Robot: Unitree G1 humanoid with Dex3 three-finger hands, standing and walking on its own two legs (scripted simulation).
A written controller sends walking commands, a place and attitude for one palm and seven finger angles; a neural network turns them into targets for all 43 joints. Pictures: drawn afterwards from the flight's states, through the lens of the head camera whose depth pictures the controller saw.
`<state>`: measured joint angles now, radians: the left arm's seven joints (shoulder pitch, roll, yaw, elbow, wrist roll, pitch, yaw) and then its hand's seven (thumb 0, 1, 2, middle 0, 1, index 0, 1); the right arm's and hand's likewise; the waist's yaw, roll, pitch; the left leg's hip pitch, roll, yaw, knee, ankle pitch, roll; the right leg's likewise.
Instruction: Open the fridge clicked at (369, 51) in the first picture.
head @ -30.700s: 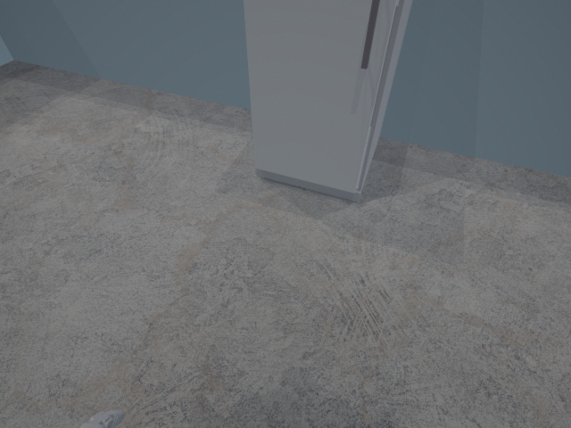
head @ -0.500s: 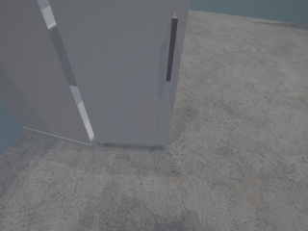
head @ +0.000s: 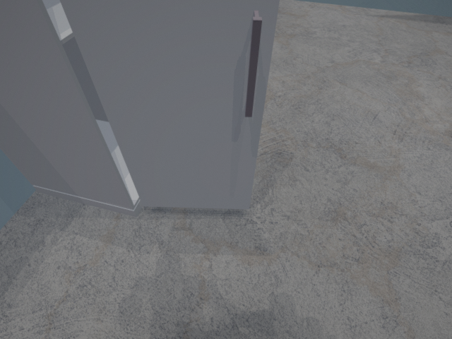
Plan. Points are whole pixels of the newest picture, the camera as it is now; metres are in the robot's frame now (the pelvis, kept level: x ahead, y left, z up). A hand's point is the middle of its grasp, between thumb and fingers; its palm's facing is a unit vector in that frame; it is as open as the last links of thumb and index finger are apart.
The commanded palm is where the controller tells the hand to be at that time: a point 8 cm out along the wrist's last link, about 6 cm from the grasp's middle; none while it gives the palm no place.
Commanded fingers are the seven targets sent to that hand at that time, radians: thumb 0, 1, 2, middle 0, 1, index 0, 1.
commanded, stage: look to check the result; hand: right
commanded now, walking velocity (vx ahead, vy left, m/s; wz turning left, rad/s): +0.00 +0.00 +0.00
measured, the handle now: (251, 69) +0.76 -0.02 +0.08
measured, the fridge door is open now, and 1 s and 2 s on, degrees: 76 76 76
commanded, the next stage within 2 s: stand and wait in 0.32 s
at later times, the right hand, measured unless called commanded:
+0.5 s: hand out of the picture +0.10 -0.23 -0.16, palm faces -0.04 +0.94 -0.33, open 7.4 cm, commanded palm none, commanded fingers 0.00 -0.90 -0.90 0.20 0.30 0.20 0.30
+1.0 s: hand out of the picture +0.08 -0.22 -0.16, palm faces -0.04 +0.95 -0.31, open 7.4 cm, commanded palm none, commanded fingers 0.00 -0.90 -0.90 0.20 0.30 0.20 0.30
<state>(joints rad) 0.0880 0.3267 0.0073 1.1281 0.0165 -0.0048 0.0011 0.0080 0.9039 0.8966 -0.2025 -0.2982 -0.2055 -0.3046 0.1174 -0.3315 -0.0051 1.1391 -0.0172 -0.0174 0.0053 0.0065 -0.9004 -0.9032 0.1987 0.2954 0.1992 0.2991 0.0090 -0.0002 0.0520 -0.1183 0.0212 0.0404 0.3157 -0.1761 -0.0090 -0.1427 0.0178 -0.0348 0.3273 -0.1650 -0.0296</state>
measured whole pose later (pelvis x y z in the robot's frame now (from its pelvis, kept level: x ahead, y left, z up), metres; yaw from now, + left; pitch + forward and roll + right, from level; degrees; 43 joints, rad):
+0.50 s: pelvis +0.01 +0.01 +0.00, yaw +0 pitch -1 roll +0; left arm 0.10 0.33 0.00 1.13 0.02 0.00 0.00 0.01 0.90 0.90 -0.20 -0.30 -0.21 -0.30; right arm 0.10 -0.33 0.00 1.13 -0.02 -0.02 0.00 0.01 -0.90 -0.90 0.20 0.30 0.20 0.30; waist 0.02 0.00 0.04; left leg -0.08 0.01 0.04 0.29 -0.18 0.01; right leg -0.11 0.00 -0.03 0.30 -0.17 -0.01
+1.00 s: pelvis +0.01 +0.02 +0.00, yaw +0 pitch -2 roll +0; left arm 0.11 0.31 0.00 1.14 0.02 0.00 0.01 0.01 0.90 0.90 -0.20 -0.30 -0.21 -0.30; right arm 0.12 -0.32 0.00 1.14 -0.01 -0.02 0.00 0.01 -0.90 -0.90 0.20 0.30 0.20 0.30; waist 0.01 0.00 0.05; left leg -0.08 -0.01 0.04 0.29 -0.18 0.02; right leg -0.10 -0.01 -0.03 0.30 -0.17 0.00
